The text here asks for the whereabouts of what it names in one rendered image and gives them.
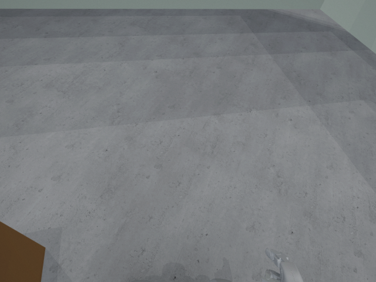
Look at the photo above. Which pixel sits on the table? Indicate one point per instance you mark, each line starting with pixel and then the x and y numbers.
pixel 21 259

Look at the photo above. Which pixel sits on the robot right hand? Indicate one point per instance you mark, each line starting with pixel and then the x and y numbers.
pixel 288 270

